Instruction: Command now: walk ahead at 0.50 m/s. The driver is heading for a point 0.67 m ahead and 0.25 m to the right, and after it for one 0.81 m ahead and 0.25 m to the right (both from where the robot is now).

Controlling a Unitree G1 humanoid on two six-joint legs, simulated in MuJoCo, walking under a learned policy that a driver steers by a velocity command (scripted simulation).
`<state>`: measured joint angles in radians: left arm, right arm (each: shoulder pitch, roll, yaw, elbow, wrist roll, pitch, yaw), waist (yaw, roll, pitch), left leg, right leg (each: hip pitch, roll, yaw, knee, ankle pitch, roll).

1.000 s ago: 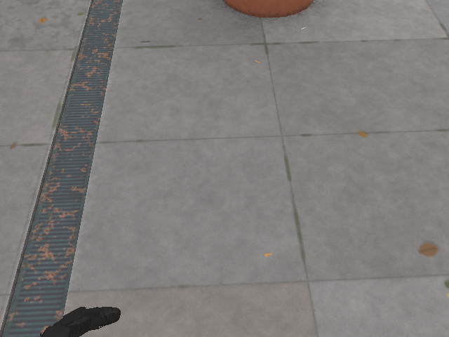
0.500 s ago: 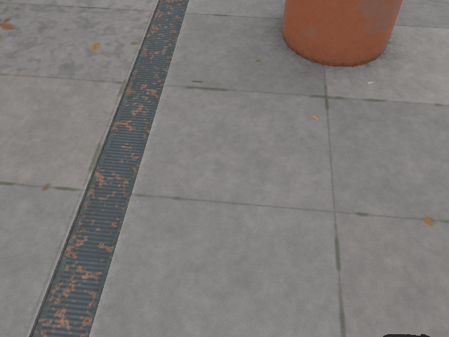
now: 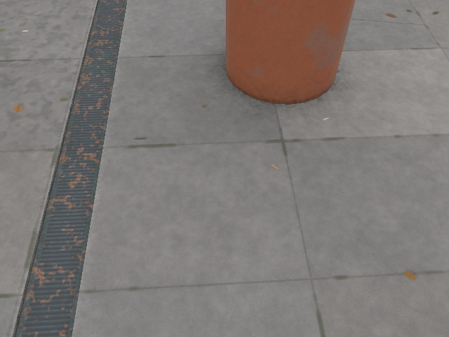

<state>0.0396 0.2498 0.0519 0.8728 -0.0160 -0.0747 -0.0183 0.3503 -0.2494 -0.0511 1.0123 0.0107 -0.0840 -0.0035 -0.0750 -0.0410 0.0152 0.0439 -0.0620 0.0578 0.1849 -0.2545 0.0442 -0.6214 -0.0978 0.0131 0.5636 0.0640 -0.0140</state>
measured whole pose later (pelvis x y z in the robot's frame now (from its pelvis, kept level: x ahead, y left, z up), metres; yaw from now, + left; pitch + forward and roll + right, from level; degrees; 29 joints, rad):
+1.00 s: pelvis +0.55 -0.01 +0.00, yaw -16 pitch +1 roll +2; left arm 0.14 0.27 0.09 0.83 -0.02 -0.03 -0.01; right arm 0.29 -0.26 -0.08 0.98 -0.01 -0.10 -0.02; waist -0.06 -0.03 0.02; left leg -0.01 -0.01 0.22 0.23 -0.23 0.02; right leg -0.69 -0.13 0.04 0.82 -0.02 -0.03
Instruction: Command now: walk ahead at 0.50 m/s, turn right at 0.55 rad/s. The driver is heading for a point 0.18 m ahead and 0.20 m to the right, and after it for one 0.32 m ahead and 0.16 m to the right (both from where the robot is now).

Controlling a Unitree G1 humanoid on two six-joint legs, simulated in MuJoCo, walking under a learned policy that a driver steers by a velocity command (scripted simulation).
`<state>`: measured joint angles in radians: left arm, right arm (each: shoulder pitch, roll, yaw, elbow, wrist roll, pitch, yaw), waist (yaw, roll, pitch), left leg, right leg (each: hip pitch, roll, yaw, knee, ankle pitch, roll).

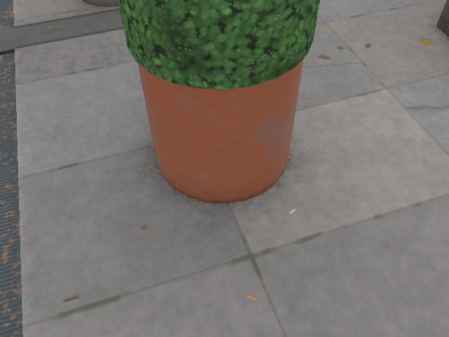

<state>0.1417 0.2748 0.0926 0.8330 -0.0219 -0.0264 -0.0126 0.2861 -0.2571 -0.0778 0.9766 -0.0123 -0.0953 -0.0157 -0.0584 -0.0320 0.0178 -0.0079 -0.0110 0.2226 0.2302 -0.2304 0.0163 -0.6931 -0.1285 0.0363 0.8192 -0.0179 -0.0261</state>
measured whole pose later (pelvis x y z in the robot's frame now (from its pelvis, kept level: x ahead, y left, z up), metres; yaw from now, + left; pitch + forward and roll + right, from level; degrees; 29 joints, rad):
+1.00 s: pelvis +0.27 -0.03 +0.00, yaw -12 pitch -1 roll +0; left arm 0.12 0.25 0.03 0.92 0.01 0.01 0.01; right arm 0.11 -0.24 -0.05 0.98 0.00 -0.02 -0.02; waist 0.00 0.01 0.03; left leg -0.22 0.03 0.00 0.48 -0.24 -0.02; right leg -0.16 0.03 0.02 0.46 -0.29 -0.01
